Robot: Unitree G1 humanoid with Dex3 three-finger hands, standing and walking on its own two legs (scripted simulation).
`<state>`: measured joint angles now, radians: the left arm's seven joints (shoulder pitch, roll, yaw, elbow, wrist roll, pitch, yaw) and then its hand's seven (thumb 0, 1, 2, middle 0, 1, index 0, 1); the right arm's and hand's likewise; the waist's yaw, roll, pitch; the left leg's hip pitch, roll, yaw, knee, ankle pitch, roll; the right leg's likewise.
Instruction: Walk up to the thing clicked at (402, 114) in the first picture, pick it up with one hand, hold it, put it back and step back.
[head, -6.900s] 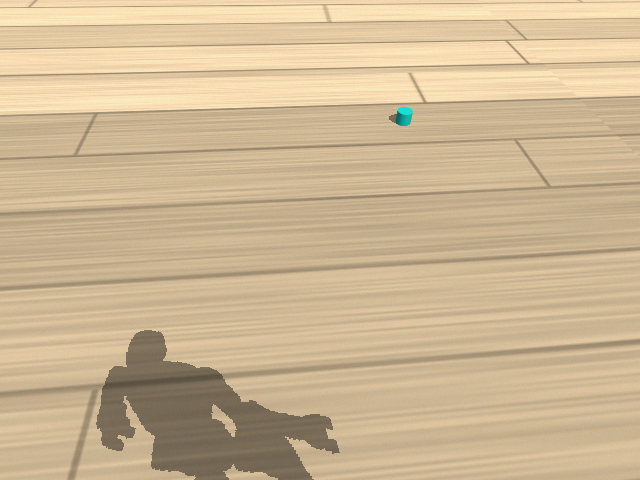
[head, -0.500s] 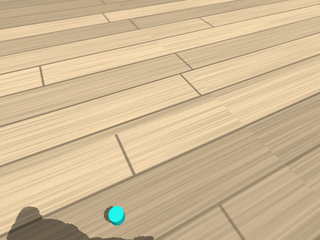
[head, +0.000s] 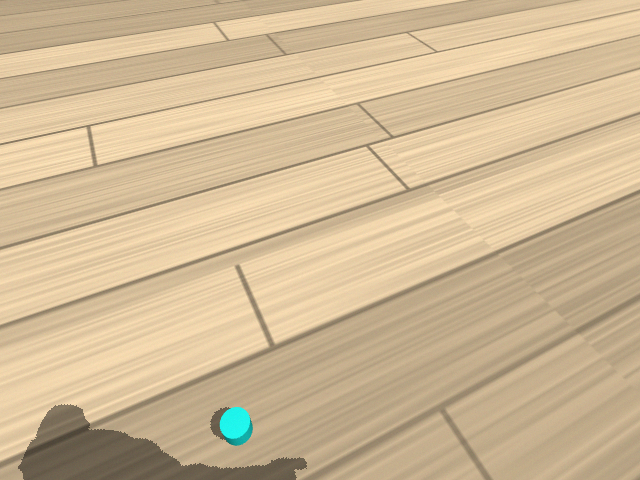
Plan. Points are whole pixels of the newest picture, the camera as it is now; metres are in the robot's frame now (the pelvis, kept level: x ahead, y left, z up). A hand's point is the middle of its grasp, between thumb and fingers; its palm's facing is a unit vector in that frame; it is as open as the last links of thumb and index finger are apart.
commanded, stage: stand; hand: left
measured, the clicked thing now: (236, 426) +0.41 +0.23 -0.75
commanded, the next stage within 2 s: walk up in 1.82 s
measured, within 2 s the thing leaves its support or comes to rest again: neither
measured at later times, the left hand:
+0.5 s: hand out of the picture +0.07 +0.25 -0.16, palm faces -0.03 -0.94 -0.35, open 7.4 cm
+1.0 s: hand out of the picture +0.07 +0.25 -0.16, palm faces -0.03 -0.94 -0.35, open 7.4 cm
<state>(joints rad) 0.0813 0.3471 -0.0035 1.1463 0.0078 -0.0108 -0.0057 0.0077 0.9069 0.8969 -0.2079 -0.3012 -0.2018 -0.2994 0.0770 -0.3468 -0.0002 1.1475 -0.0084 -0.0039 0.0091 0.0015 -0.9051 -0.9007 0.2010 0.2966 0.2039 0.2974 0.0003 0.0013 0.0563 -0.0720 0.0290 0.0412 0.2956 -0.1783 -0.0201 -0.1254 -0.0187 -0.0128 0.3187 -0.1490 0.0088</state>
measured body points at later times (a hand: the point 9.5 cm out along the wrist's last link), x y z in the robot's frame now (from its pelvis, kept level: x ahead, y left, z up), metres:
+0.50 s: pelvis +0.00 -0.01 +0.00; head +0.01 -0.01 +0.45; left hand +0.07 +0.30 -0.13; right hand +0.07 -0.30 -0.14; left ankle -0.01 +0.13 -0.75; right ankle +0.02 -0.12 -0.75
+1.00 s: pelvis +0.00 -0.01 +0.00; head +0.02 -0.01 +0.45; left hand +0.08 +0.30 -0.13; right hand +0.07 -0.31 -0.14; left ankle -0.01 +0.13 -0.75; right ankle +0.02 -0.12 -0.75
